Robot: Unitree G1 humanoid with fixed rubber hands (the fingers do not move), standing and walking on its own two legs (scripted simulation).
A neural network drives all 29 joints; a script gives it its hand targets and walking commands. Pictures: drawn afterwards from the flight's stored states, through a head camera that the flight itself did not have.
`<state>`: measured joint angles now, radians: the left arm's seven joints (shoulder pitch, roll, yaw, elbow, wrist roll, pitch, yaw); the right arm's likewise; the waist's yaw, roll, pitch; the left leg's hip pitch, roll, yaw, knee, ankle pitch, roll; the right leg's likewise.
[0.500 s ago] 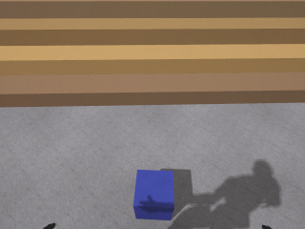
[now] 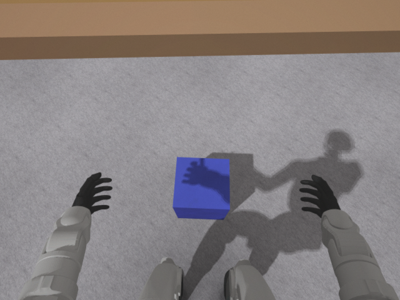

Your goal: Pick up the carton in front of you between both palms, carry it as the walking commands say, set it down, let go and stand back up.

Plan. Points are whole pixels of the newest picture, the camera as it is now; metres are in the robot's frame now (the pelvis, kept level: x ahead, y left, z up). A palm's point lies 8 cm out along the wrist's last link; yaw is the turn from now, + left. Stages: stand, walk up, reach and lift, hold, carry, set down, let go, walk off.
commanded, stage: reach and lift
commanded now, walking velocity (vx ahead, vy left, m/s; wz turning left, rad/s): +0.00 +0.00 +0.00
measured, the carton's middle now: (201, 190) +0.48 +0.01 -0.59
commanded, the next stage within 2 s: none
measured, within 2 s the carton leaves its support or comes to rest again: neither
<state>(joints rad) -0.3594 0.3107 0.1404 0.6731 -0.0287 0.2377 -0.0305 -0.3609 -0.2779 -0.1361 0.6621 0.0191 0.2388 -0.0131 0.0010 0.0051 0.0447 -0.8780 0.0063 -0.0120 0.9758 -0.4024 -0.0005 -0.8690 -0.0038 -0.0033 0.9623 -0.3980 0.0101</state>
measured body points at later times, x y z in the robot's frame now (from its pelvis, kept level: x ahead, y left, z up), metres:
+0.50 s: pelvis -0.05 +0.00 -0.06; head +0.27 +0.01 +0.25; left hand +0.52 +0.20 -0.15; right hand +0.50 -0.18 -0.16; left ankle +0.03 +0.12 -0.68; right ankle +0.03 -0.13 -0.68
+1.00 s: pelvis -0.05 +0.00 -0.21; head +0.30 +0.00 +0.06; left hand +0.50 +0.20 -0.36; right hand +0.49 -0.19 -0.37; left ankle +0.03 +0.13 -0.68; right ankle +0.03 -0.13 -0.68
